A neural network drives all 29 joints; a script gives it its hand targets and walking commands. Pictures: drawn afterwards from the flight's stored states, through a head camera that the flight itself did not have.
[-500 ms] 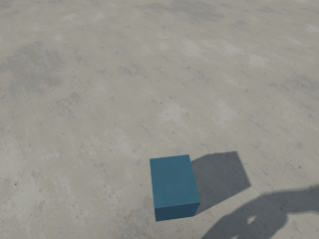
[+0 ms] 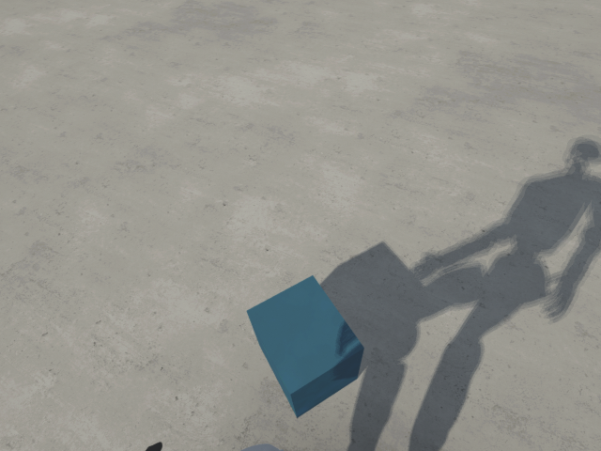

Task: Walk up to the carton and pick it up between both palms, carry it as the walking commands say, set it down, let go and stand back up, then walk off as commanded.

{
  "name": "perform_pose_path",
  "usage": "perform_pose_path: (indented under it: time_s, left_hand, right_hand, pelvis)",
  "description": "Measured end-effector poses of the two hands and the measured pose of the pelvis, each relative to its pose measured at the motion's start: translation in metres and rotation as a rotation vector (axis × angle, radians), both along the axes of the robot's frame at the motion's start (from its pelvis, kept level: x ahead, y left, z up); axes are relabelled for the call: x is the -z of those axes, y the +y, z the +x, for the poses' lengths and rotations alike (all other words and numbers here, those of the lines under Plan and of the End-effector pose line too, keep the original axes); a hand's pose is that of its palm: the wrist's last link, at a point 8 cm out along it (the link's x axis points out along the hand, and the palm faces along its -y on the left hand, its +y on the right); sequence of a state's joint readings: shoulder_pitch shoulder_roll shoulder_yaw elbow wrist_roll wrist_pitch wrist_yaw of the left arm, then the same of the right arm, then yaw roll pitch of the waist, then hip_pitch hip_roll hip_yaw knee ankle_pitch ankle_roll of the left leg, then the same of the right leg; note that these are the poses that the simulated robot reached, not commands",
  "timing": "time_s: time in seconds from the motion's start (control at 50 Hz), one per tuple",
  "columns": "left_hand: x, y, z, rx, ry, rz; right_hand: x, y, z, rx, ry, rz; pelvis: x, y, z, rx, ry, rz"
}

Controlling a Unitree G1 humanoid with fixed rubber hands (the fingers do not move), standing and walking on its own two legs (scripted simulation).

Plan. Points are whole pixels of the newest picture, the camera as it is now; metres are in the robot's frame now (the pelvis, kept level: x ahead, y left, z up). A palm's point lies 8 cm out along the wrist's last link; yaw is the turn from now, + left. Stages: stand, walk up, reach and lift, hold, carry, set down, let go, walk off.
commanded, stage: walk off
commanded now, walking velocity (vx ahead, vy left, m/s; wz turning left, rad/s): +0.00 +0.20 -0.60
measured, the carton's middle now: (304, 346) +0.48 +0.02 -0.62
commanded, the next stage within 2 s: stand in 1.54 s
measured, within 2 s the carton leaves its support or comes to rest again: neither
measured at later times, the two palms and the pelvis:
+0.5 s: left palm (47, 425) +0.20 +0.39 -0.09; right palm out of the picture +0.00 -0.10 -0.09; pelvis +0.01 +0.16 +0.02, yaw -19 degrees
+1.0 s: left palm out of the picture +0.28 +0.50 -0.07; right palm out of the picture +0.03 -0.01 -0.09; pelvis +0.06 +0.27 +0.02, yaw -35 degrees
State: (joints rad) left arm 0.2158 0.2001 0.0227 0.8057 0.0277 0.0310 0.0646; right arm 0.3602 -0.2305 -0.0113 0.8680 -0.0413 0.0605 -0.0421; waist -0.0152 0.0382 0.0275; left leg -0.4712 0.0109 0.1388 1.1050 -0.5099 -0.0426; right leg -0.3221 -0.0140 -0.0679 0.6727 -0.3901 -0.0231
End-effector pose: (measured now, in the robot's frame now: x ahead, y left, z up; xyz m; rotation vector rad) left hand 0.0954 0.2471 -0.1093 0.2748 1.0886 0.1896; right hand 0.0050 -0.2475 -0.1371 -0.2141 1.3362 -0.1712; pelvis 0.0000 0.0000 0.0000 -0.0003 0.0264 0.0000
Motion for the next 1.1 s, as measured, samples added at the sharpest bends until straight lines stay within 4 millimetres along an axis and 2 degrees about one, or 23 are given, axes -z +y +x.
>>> perform_pose_path:
  time_s: [0.06,0.14,0.24,0.3,0.36,0.48,0.58,0.64,0.68,0.76,0.86,0.94,1.0,1.06,1.1]
  left_hand:
    - [-0.012,0.030,-0.021,0.009,0.074,0.040]
    - [-0.024,0.075,-0.029,0.029,0.102,0.084]
    - [-0.018,0.138,-0.020,0.045,0.104,0.106]
    - [-0.003,0.169,0.000,0.092,0.094,0.107]
    - [-0.003,0.170,0.029,0.152,0.071,0.075]
    - [-0.014,0.145,0.093,0.306,-0.016,-0.010]
    - [-0.023,0.109,0.138,0.437,-0.106,-0.043]
    - [-0.027,0.102,0.151,0.489,-0.157,-0.029]
    - [-0.034,0.113,0.148,0.490,-0.137,-0.003]
    - [-0.046,0.149,0.136,0.496,-0.053,0.064]
    - [-0.053,0.195,0.141,0.516,-0.003,0.123]
    - [-0.048,0.230,0.157,0.524,0.017,0.141]
    - [-0.036,0.255,0.180,0.537,0.020,0.135]
    - [-0.016,0.269,0.206,0.574,0.018,0.115]
    - [-0.011,0.264,0.219,0.601,0.027,0.090]
  right_hand:
    - [-0.018,0.005,0.022,0.003,-0.083,-0.006]
    - [-0.033,0.021,0.048,0.004,-0.167,-0.007]
    - [-0.038,0.061,0.067,0.006,-0.225,-0.029]
    - [-0.035,0.086,0.058,0.040,-0.232,-0.068]
    - [-0.043,0.111,0.035,0.097,-0.214,-0.066]
    - [-0.047,0.142,-0.001,0.241,-0.202,-0.075]
    - [-0.023,0.161,-0.032,0.352,-0.177,-0.054]
    - [-0.006,0.175,-0.052,0.397,-0.134,-0.026]
    - [-0.007,0.184,-0.054,0.415,-0.121,-0.003]
    - [-0.022,0.191,-0.042,0.428,-0.155,0.010]
    - [-0.034,0.200,-0.021,0.443,-0.211,-0.005]
    - [-0.040,0.216,0.005,0.445,-0.253,-0.028]
    - [-0.044,0.233,0.024,0.452,-0.276,-0.073]
    - [-0.044,0.256,0.026,0.479,-0.268,-0.125]
    - [-0.051,0.275,0.019,0.512,-0.255,-0.128]
  pelvis:
    - [-0.012,0.015,-0.002,0.037,-0.001,0.021]
    - [-0.018,0.042,-0.003,0.086,0.005,0.046]
    - [-0.011,0.087,0.000,0.145,0.011,0.041]
    - [-0.001,0.116,0.003,0.183,0.009,0.023]
    - [-0.008,0.132,0.005,0.227,0.009,0.005]
    - [-0.016,0.156,0.011,0.312,0.008,-0.001]
    - [-0.007,0.171,0.016,0.383,0.003,0.019]
    - [0.000,0.178,0.018,0.418,0.000,0.026]
    - [-0.006,0.184,0.020,0.436,-0.008,0.032]
    - [-0.020,0.200,0.024,0.485,-0.013,0.052]
    - [-0.026,0.225,0.034,0.545,-0.008,0.074]
    - [-0.022,0.250,0.048,0.587,0.002,0.070]
    - [-0.015,0.273,0.063,0.619,0.010,0.054]
    - [-0.006,0.295,0.077,0.652,0.011,0.030]
    - [-0.010,0.305,0.084,0.683,0.011,0.015]
